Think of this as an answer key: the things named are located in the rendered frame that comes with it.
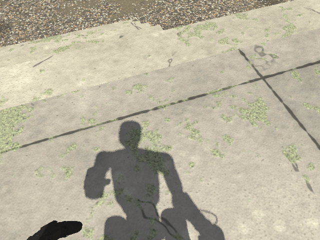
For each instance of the left robot hand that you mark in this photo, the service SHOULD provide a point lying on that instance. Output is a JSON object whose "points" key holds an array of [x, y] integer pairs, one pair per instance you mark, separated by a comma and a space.
{"points": [[55, 230]]}

